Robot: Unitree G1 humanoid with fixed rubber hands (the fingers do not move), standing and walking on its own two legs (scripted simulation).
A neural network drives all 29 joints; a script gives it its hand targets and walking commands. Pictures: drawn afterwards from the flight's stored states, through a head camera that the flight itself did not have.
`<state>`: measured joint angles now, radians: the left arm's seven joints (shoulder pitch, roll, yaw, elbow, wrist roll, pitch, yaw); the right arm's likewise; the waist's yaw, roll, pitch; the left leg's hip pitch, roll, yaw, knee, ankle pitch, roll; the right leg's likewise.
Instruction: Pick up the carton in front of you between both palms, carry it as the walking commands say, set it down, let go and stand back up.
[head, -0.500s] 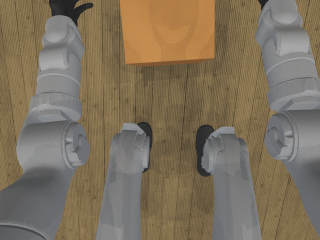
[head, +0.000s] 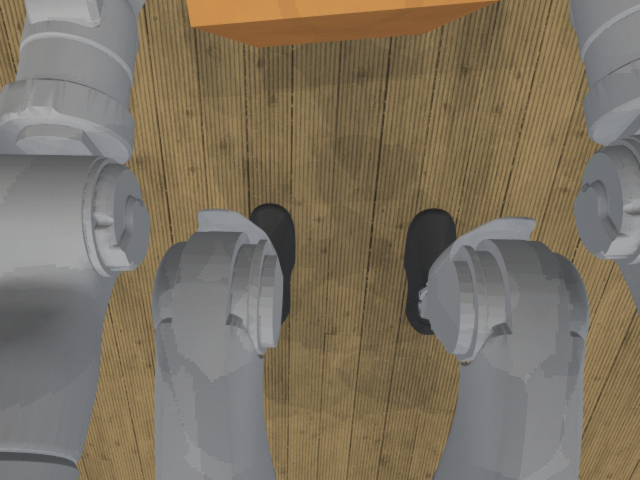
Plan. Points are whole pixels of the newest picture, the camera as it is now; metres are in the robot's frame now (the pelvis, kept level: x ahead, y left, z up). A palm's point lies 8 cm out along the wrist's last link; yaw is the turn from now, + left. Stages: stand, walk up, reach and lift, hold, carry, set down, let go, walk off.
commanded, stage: reach and lift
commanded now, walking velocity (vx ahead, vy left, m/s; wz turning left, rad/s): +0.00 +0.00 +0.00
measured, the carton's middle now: out of the picture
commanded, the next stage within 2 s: none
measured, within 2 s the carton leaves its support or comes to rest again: leaves its support in 0.82 s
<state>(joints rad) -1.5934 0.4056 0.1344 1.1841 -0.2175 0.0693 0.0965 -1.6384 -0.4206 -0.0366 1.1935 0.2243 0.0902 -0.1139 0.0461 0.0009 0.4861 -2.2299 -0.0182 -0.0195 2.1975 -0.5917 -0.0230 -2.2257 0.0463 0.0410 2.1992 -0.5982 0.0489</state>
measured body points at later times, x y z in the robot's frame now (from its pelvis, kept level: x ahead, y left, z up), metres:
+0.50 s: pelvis -0.01 +0.00 +0.00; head +0.38 +0.02 +0.22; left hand +0.57 +0.19 -0.18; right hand +0.59 -0.12 -0.18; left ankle +0.11 +0.12 -0.34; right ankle +0.11 -0.13 -0.34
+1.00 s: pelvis +0.00 +0.00 +0.02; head +0.33 +0.02 +0.34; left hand +0.55 +0.19 -0.07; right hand +0.57 -0.11 -0.07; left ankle +0.11 +0.12 -0.34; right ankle +0.11 -0.13 -0.34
